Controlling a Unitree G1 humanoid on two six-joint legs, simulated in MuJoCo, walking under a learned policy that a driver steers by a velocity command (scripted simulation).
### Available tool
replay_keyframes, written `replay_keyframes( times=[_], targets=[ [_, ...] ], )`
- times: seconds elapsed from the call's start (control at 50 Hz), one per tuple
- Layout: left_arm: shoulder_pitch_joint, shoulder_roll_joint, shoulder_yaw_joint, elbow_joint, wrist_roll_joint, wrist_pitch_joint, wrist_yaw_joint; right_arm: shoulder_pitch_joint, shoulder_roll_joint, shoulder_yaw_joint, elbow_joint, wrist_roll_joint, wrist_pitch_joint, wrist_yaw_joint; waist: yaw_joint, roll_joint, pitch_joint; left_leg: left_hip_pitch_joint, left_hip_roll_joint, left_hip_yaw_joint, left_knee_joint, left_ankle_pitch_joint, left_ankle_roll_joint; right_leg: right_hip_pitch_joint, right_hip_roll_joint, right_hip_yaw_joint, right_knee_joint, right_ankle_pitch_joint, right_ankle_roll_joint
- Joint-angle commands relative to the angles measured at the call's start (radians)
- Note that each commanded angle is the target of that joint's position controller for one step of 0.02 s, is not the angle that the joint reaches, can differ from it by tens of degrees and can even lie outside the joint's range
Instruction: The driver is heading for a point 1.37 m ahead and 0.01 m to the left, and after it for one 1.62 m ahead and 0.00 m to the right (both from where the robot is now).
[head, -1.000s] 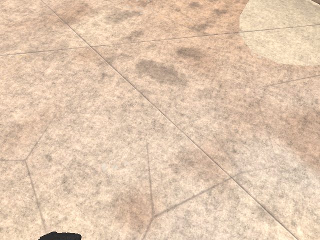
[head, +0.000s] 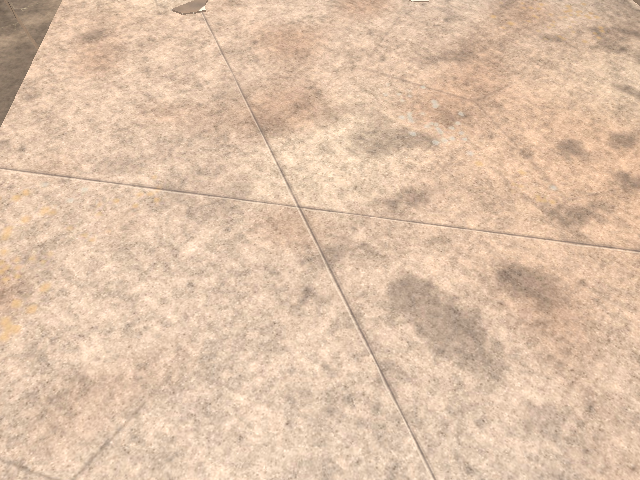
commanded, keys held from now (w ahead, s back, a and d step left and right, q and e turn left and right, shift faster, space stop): w+q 0.26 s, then w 0.28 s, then w+e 0.46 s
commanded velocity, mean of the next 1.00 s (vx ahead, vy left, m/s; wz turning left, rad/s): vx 0.50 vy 0.00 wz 0.13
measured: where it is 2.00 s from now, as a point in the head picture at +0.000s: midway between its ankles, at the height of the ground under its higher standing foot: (306, 242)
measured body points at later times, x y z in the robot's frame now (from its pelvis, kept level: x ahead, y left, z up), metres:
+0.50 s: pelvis +0.27 -0.02 +0.00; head +0.29 -0.02 +0.45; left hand +0.19 +0.23 -0.13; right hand +0.50 -0.21 -0.10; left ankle +0.35 +0.14 -0.70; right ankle +0.23 -0.14 -0.74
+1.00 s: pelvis +0.51 +0.07 +0.00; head +0.53 +0.08 +0.45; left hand +0.62 +0.33 -0.13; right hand +0.53 -0.19 -0.14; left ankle +0.41 +0.13 -0.74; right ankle +0.66 -0.05 -0.69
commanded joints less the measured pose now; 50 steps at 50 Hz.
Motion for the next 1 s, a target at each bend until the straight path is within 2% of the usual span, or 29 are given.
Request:
replay_keyframes(
  times=[0.02, 0.06, 0.08, 0.1, 0.12, 0.14, 0.16, 0.18, 0.2, 0.22, 0.24, 0.26, 0.28, 0.36, 0.46, 0.5, 0.56, 0.58, 0.6, 0.62, 0.64, 0.66, 0.68, 0.7, 0.72, 0.76, 0.84, 0.92, 1.0],
  targets=[
    [-0.14, 0.073, 0.01, -0.106, -0.009, -0.022, -0.002, 0.072, -0.164, -0.04, -0.04, -0.008, -0.006, -0.01, -0.035, 0.103, -0.009, 0.017, 0.241, -0.193, -0.016, 0.466, 0.104, 0.023, 0.069, -0.053, -0.093, 0.046, -0.006],
    [-0.137, 0.092, 0.012, -0.117, -0.011, -0.031, -0.001, 0.058, -0.177, -0.043, -0.052, -0.015, -0.006, -0.017, -0.02, 0.112, -0.013, 0.038, 0.263, -0.234, 0.025, 0.491, 0.085, 0.083, 0.083, -0.031, -0.16, 0.013, -0.026],
    [-0.093, 0.108, 0.017, -0.108, -0.013, -0.035, 0.001, 0.027, -0.186, -0.045, -0.063, -0.017, -0.007, -0.021, 0.009, 0.118, -0.019, 0.02, 0.269, -0.248, 0.05, 0.503, 0.066, 0.161, 0.093, -0.024, -0.2, -0.019, -0.04],
    [-0.018, 0.128, 0.025, -0.087, -0.014, -0.04, 0.007, -0.008, -0.197, -0.047, -0.075, -0.019, -0.01, -0.021, 0.047, 0.122, -0.041, -0.013, 0.263, -0.254, 0.104, 0.562, 0.046, 0.278, 0.115, -0.028, -0.226, -0.064, -0.057],
    [0.103, 0.151, 0.037, -0.05, -0.012, -0.049, 0.017, -0.032, -0.201, -0.047, -0.08, -0.015, -0.016, -0.015, 0.108, 0.093, -0.095, -0.046, 0.224, -0.235, 0.233, 0.609, 0.024, 0.441, 0.133, -0.041, -0.279, -0.07, -0.077],
    [0.241, 0.201, 0.053, -0.027, 0.003, -0.062, 0.031, -0.032, -0.165, -0.036, -0.088, -0.004, -0.025, -0.004, 0.171, 0.016, -0.195, -0.137, 0.154, -0.175, 0.457, 0.505, -0.003, 0.658, 0.027, 0.056, -0.321, -0.133, -0.117],
    [0.346, 0.289, 0.074, -0.037, 0.027, -0.059, 0.047, 0.016, -0.068, -0.012, -0.129, 0.027, -0.03, -0.003, 0.182, -0.156, -0.338, -0.372, 0.037, -0.048, 0.756, 0.056, -0.039, 0.912, -0.252, 0.412, -0.387, -0.348, -0.186],
    [0.288, 0.299, 0.082, -0.032, 0.011, -0.041, 0.042, 0.073, -0.098, -0.011, -0.144, 0.005, -0.023, -0.003, 0.107, -0.286, -0.358, -0.538, 0.015, -0.001, 0.898, -0.303, -0.037, 0.907, -0.345, 0.74, -0.487, -0.392, -0.261],
    [0.211, 0.196, 0.064, -0.052, 0.003, -0.032, 0.038, 0.052, -0.139, -0.017, -0.107, -0.017, -0.006, -0.008, 0.086, -0.101, -0.204, -0.585, 0.099, -0.007, 0.961, -0.221, -0.034, 0.776, -0.313, 0.623, -0.483, -0.48, -0.256],
    [0.165, 0.125, 0.048, -0.055, -0.004, -0.032, 0.034, -0.009, -0.133, -0.015, -0.106, -0.023, -0.001, 0.003, 0.088, -0.004, -0.101, -0.572, 0.132, 0.01, 0.932, -0.143, -0.042, 0.653, -0.257, 0.463, -0.501, -0.415, -0.239],
    [0.142, 0.1, 0.04, -0.05, -0.002, -0.033, 0.033, -0.03, -0.112, -0.013, -0.111, -0.023, 0.004, 0.011, 0.071, -0.017, -0.054, -0.548, 0.161, 0.023, 0.887, -0.107, -0.05, 0.578, -0.207, 0.336, -0.53, -0.301, -0.213],
    [0.155, 0.095, 0.037, -0.034, -0.005, -0.04, 0.035, -0.045, -0.106, -0.012, -0.118, -0.035, 0.015, 0.021, 0.065, -0.061, -0.029, -0.535, 0.182, 0.031, 0.86, -0.094, -0.059, 0.536, -0.177, 0.245, -0.545, -0.198, -0.202],
    [0.172, 0.095, 0.038, -0.019, -0.008, -0.05, 0.031, -0.04, -0.093, -0.008, -0.114, -0.04, 0.025, 0.028, 0.061, -0.073, -0.025, -0.515, 0.183, 0.039, 0.856, -0.077, -0.066, 0.512, -0.152, 0.186, -0.555, -0.11, -0.201],
    [0.226, 0.108, 0.046, 0.027, -0.018, -0.083, 0.012, -0.113, -0.063, 0.005, -0.146, -0.037, 0.031, 0.043, 0.056, -0.062, -0.025, -0.571, 0.177, 0.024, 0.776, 0.011, -0.081, 0.531, -0.15, 0.072, -0.597, 0.068, -0.237],
    [0.257, 0.113, 0.049, 0.071, -0.024, -0.078, 0.004, -0.295, -0.028, 0.034, -0.196, -0.036, 0.018, 0.056, 0.083, -0.061, 0.012, -0.519, 0.184, 0.109, 0.457, 0.171, -0.099, 0.517, -0.097, -0.079, -0.619, 0.133, -0.219],
    [0.298, 0.13, 0.053, 0.096, -0.026, -0.073, 0.005, -0.353, -0.026, 0.042, -0.212, -0.036, 0.015, 0.059, 0.1, -0.064, 0.016, -0.466, 0.184, 0.157, 0.368, 0.168, -0.09, 0.532, -0.109, -0.089, -0.61, 0.157, -0.213],
    [0.349, 0.151, 0.058, 0.135, -0.026, -0.058, 0.007, -0.381, -0.044, 0.042, -0.222, -0.039, 0.007, 0.047, 0.103, -0.066, 0.024, -0.416, 0.176, 0.187, 0.286, 0.098, -0.054, 0.605, -0.145, -0.062, -0.554, 0.262, -0.21],
    [0.352, 0.16, 0.059, 0.144, -0.026, -0.052, 0.008, -0.354, -0.049, 0.039, -0.215, -0.043, 0.001, 0.041, 0.085, -0.065, 0.012, -0.366, 0.157, 0.196, 0.255, 0.062, -0.041, 0.623, -0.146, -0.058, -0.498, 0.363, -0.207],
    [0.347, 0.164, 0.059, 0.152, -0.03, -0.046, 0.009, -0.264, -0.056, 0.033, -0.185, -0.048, -0.009, 0.033, 0.036, -0.044, -0.03, -0.242, 0.13, 0.203, 0.188, 0.072, -0.025, 0.62, -0.124, -0.076, -0.377, 0.483, -0.195],
    [0.352, 0.143, 0.051, 0.154, -0.033, -0.045, 0.009, -0.106, -0.09, 0.017, -0.127, -0.061, -0.022, 0.021, -0.026, 0.002, -0.126, -0.02, 0.134, 0.183, 0.156, 0.089, -0.003, 0.548, -0.074, -0.108, -0.187, 0.466, -0.175],
    [0.333, 0.092, 0.034, 0.108, -0.035, -0.049, 0.006, 0.079, -0.177, -0.007, -0.099, -0.081, -0.029, 0.004, -0.098, 0.131, -0.27, 0.235, 0.386, -0.079, 0.127, -0.018, 0.046, 0.358, -0.019, -0.141, 0.114, 0.129, -0.151],
    [0.426, 0.007, 0.019, 0.084, -0.051, -0.045, 0.005, 0.091, -0.272, -0.03, -0.098, -0.063, -0.019, -0.01, -0.048, 0.342, -0.361, 0.398, 0.623, -0.483, 0.001, -0.039, 0.143, 0.057, 0.144, -0.13, 0.406, -0.477, -0.124],
    [0.343, 0.122, 0.051, 0.106, -0.029, -0.03, 0.018, 0.04, -0.208, -0.021, -0.105, -0.033, -0.014, -0.013, -0.058, 0.147, -0.253, 0.283, 0.575, -0.421, -0.011, -0.051, 0.121, -0.006, 0.096, -0.004, 0.47, -0.425, -0.139],
    [0.3, 0.107, 0.054, 0.095, -0.036, -0.032, 0.012, -0.043, -0.142, 0.0, -0.105, -0.029, -0.019, -0.012, -0.014, 0.13, -0.128, 0.162, 0.521, -0.265, -0.033, 0.015, 0.089, -0.007, 0.059, 0.01, 0.442, -0.334, -0.146],
    [0.297, 0.084, 0.051, 0.106, -0.04, -0.03, 0.009, -0.089, -0.089, 0.013, -0.102, -0.028, -0.026, -0.007, 0.016, 0.116, -0.073, 0.07, 0.475, -0.16, -0.072, 0.098, 0.058, 0.03, 0.034, 0.0, 0.395, -0.277, -0.14],
    [0.328, 0.061, 0.053, 0.134, -0.016, -0.005, -0.001, -0.124, -0.045, 0.026, -0.093, -0.021, -0.041, -0.011, 0.059, 0.147, -0.03, -0.03, 0.416, -0.023, -0.119, 0.174, 0.018, 0.097, 0.016, -0.01, 0.358, -0.225, -0.119],
    [0.241, 0.027, 0.057, 0.107, -0.012, 0.02, -0.023, -0.082, -0.062, 0.015, -0.056, -0.013, -0.07, -0.017, 0.077, 0.116, 0.0, -0.03, 0.407, 0.105, -0.164, 0.306, 0.027, 0.019, 0.011, -0.025, 0.346, -0.111, -0.099],
    [0.103, 0.011, 0.05, 0.057, -0.01, 0.02, -0.036, -0.043, -0.048, 0.016, -0.022, -0.016, -0.069, -0.021, 0.06, 0.105, 0.042, -0.009, 0.388, 0.214, -0.174, 0.346, 0.028, -0.049, 0.008, -0.05, 0.192, 0.019, -0.087],
    [-0.036, -0.001, 0.033, 0.002, -0.005, 0.017, -0.051, 0.001, -0.076, 0.009, 0.009, -0.017, -0.066, -0.028, 0.029, 0.103, 0.07, 0.027, 0.4, 0.294, -0.163, 0.418, 0.018, 0.013, 0.03, -0.13, -0.026, 0.083, -0.116]
  ],
)
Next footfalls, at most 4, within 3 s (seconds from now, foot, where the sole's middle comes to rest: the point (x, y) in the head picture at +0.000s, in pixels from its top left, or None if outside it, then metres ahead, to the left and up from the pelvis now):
0.14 right None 0.26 -0.13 -0.78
0.62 left None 0.45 0.14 -0.78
1.16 right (308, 348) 0.76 -0.01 -0.78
1.70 left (261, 239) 1.08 0.10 -0.78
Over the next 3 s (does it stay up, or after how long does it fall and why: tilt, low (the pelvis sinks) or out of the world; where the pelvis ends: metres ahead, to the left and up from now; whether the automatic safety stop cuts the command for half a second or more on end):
stays up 1.26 -0.05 -0.01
